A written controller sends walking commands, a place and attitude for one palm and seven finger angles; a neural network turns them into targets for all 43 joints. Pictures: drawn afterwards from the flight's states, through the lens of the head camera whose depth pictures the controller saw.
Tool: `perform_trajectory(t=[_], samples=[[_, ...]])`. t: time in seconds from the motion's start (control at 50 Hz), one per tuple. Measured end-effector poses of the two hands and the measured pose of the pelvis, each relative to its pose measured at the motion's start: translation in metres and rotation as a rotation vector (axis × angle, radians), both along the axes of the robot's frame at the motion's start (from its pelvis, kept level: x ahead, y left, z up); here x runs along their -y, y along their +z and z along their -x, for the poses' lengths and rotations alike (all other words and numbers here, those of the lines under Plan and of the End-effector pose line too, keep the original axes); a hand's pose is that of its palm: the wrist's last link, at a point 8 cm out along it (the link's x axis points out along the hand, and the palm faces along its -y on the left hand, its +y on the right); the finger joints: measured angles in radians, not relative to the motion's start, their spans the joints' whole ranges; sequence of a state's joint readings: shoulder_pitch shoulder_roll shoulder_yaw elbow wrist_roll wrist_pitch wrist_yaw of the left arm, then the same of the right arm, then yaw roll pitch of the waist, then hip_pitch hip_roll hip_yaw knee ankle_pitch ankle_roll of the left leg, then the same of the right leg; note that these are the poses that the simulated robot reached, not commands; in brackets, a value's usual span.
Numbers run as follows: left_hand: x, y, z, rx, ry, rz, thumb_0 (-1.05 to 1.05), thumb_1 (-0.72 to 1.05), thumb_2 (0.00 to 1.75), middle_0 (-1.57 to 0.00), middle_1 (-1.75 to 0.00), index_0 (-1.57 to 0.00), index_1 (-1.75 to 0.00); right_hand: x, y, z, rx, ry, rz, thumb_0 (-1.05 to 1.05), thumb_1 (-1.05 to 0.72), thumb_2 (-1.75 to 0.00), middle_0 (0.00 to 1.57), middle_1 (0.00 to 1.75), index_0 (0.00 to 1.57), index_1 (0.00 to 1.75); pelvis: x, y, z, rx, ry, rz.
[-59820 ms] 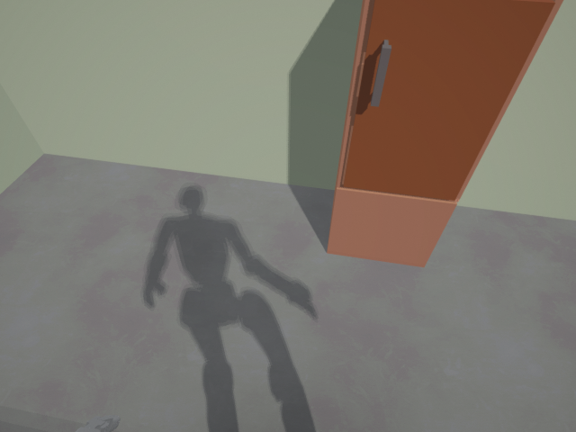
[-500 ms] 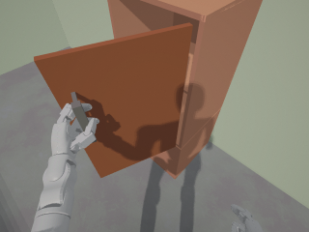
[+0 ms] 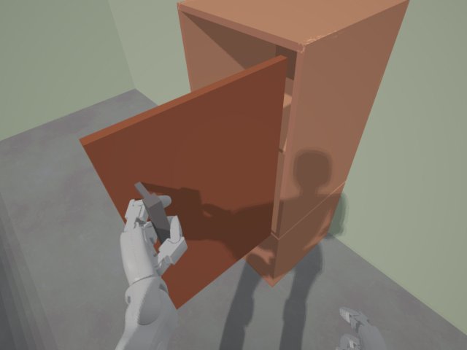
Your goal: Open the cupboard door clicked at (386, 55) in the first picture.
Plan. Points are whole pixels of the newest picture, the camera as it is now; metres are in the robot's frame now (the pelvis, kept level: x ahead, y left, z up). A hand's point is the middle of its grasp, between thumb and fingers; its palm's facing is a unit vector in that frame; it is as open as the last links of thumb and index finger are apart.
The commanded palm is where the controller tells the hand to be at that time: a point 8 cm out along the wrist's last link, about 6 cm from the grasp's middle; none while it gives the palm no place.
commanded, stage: open thumb and fingers to let go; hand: left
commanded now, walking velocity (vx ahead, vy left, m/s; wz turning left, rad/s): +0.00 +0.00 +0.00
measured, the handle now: (156, 221) +0.31 +0.15 +0.09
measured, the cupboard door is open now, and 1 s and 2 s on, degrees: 88 90 95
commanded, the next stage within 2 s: slide the hand sideways off the handle in 0.92 s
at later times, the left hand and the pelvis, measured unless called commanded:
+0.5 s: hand (184, 246) +0.26 +0.09 +0.09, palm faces +0.37 -0.93 +0.01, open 10.0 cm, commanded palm +0.21 +0.13 +0.09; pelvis -0.01 +0.01 +0.00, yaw +1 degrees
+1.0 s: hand (181, 244) +0.26 +0.10 +0.09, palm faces +0.32 -0.95 +0.00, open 14.9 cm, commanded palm +0.21 +0.13 +0.09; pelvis -0.03 +0.03 -0.01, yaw +0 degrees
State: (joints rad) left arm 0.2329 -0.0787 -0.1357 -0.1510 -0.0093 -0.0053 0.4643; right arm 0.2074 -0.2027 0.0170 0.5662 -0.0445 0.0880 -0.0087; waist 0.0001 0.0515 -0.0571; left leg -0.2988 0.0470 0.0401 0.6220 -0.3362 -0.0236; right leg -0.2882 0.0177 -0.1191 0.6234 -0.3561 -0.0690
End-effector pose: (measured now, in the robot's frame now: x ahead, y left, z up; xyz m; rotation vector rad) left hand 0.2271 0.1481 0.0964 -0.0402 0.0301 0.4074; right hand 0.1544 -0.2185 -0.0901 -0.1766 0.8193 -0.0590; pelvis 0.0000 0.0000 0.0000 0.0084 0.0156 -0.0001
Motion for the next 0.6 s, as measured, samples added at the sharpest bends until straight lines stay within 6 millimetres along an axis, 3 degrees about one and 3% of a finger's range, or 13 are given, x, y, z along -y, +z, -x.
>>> perform_trajectory(t=[0.14,0.3,0.6], samples=[[0.02,-0.001,0.012,0.008,-0.03,-0.033,0.01,0.7,0.78,-0.32,-1.32,-0.34,-1.33,0.009,-0.004,0.004,-0.004,0.007,0.013,0.01,-0.91,-0.89,0.2,0.3,0.2,0.3,0.004,-0.002,0.005,0.007,0.015,-0.001],[0.015,-0.004,0.007,0.008,0.006,-0.017,0.01,0.58,0.76,-0.35,-1.32,-0.37,-1.32,-0.003,0.0,-0.005,0.019,0.029,0.007,0.01,-0.91,-0.89,0.2,0.3,0.2,0.3,0.003,-0.001,0.011,0.008,0.021,0.001],[0.009,-0.004,0.009,0.011,-0.046,-0.032,0.0,-0.22,0.42,-0.32,-1.22,-0.35,-1.22,-0.034,0.009,-0.013,0.068,0.06,-0.019,0.01,-0.91,-0.89,0.2,0.3,0.2,0.3,-0.015,-0.002,0.017,0.018,0.016,0.011]])
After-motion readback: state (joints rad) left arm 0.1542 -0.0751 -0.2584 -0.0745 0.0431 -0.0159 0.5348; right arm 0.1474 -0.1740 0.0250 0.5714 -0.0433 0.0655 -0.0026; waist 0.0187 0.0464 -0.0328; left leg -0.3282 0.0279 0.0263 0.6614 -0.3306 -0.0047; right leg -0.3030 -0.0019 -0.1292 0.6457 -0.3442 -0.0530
